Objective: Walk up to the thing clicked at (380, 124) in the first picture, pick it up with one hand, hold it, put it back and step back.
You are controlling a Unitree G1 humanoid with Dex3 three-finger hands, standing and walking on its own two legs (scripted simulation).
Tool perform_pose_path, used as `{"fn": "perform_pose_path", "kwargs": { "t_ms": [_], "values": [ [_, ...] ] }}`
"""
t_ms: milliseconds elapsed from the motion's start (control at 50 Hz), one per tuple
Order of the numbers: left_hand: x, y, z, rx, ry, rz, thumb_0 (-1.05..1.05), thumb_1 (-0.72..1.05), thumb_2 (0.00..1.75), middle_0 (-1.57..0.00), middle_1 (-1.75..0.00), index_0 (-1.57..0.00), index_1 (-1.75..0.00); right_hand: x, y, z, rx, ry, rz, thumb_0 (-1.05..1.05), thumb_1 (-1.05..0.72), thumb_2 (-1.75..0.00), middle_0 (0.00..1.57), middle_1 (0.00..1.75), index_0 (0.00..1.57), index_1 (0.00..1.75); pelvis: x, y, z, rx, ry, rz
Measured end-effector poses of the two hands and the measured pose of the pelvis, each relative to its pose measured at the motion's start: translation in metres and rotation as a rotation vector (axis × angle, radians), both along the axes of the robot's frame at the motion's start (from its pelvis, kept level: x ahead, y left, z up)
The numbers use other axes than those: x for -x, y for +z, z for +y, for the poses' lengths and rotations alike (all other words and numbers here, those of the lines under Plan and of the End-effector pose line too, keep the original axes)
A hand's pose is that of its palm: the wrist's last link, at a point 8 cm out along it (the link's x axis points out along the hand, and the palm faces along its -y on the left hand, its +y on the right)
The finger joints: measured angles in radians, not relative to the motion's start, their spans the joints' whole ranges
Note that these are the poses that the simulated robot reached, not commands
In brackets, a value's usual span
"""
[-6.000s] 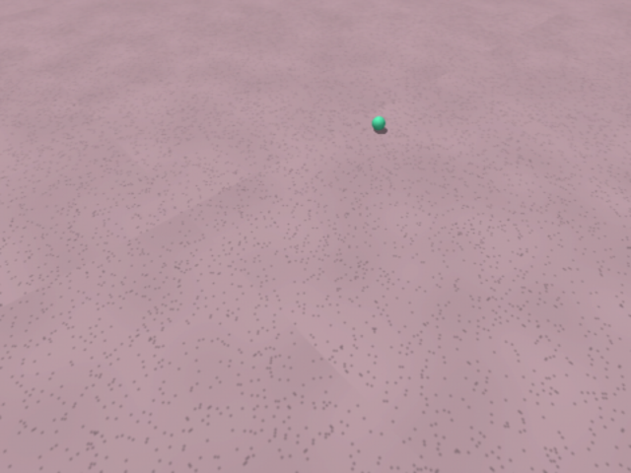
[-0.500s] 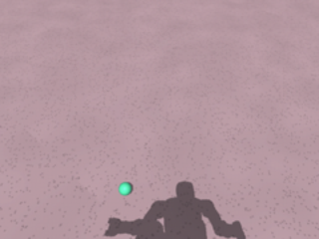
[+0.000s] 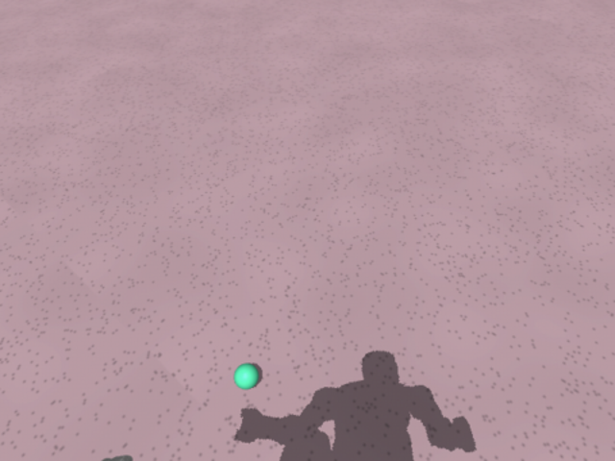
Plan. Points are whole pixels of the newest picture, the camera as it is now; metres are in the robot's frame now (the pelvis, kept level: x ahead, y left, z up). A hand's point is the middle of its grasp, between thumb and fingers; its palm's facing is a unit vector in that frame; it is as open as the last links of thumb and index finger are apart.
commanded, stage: walk up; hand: left
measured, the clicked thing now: (246, 376) +0.48 +0.22 -0.72
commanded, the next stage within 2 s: stand in 0.90 s
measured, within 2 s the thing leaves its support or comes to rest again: neither
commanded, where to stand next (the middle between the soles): +0.08 -0.01 m, yaw +1 degrees
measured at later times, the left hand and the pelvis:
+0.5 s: hand out of the picture +0.10 +0.26 -0.14, palm faces +0.02 -0.95 -0.30, open 7.4 cm; pelvis +0.00 +0.01 +0.02, yaw +0 degrees
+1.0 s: hand out of the picture +0.09 +0.26 -0.14, palm faces +0.03 -0.95 -0.32, open 7.4 cm; pelvis +0.01 +0.01 +0.02, yaw +1 degrees
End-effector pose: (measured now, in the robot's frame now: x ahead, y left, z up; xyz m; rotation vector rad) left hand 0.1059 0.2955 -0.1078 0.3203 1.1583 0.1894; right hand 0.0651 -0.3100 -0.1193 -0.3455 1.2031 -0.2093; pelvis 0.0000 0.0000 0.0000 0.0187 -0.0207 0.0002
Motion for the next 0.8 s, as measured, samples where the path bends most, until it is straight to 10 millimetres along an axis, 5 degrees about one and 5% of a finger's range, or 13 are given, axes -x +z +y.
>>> {"fn": "perform_pose_path", "kwargs": {
  "t_ms": [280, 800],
  "values": [
    [-0.004, 0.005, -0.002, 0.036, 0.031, -0.004, 0.01, 0.9, 0.9, -0.2, -0.3, -0.2, -0.3, -0.008, 0.016, 0.004, 0.007, 0.009, 0.007, 0.0, -0.9, -0.9, 0.21, 0.3, 0.2, 0.3, 0.0, 0.012, 0.001, 0.01, 0.003, -0.005],
    [0.029, 0.005, 0.017, 0.034, 0.083, 0.076, 0.01, 0.9, 0.9, -0.2, -0.3, -0.2, -0.3, -0.02, 0.021, 0.025, -0.008, 0.025, 0.008, 0.0, -0.9, -0.9, 0.21, 0.3, 0.21, 0.3, -0.006, 0.018, 0.013, 0.018, 0.015, -0.005]
  ]
}}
